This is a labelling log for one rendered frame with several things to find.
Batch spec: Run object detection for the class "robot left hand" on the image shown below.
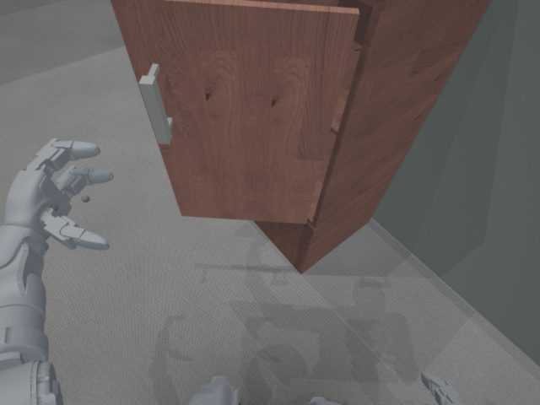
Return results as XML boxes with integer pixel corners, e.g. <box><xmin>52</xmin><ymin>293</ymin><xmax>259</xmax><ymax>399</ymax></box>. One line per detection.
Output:
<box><xmin>3</xmin><ymin>138</ymin><xmax>114</xmax><ymax>250</ymax></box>

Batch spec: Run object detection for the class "robot left shin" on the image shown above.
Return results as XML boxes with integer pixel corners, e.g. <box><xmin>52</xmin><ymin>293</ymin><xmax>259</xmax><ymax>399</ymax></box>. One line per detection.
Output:
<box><xmin>210</xmin><ymin>376</ymin><xmax>229</xmax><ymax>384</ymax></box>

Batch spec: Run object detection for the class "robot right hand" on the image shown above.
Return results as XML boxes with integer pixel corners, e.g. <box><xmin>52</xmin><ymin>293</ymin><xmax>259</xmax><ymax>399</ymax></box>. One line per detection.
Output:
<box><xmin>421</xmin><ymin>371</ymin><xmax>466</xmax><ymax>405</ymax></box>

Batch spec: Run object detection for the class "left robot upper arm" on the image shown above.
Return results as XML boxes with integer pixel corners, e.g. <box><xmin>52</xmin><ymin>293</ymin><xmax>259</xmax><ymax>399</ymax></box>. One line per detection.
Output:
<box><xmin>0</xmin><ymin>360</ymin><xmax>63</xmax><ymax>405</ymax></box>

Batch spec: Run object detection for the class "cupboard door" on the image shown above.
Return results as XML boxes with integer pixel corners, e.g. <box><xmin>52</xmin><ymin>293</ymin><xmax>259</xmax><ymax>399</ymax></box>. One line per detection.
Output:
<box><xmin>111</xmin><ymin>0</ymin><xmax>359</xmax><ymax>224</ymax></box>

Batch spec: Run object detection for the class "robot left forearm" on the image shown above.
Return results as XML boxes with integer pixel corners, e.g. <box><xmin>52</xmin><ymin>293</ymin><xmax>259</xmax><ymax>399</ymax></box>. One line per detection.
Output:
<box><xmin>0</xmin><ymin>224</ymin><xmax>49</xmax><ymax>370</ymax></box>

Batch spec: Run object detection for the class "handle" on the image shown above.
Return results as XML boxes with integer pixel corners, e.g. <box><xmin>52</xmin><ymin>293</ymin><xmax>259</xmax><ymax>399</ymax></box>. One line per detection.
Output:
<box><xmin>138</xmin><ymin>64</ymin><xmax>173</xmax><ymax>144</ymax></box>

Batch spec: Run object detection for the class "robot left thigh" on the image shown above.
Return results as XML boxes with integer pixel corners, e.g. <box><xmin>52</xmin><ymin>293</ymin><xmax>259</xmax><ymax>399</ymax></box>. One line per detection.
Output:
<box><xmin>187</xmin><ymin>382</ymin><xmax>239</xmax><ymax>405</ymax></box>

